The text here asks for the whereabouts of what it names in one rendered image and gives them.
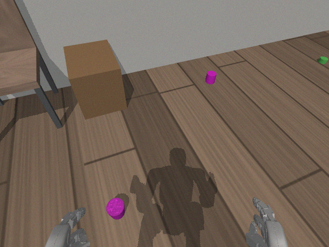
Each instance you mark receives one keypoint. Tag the right robot hand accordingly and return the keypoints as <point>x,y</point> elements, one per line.
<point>271,230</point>

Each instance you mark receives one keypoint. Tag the chair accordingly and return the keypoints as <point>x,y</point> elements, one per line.
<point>20,59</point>

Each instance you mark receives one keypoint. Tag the left robot hand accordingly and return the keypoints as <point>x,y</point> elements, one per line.
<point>60,235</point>

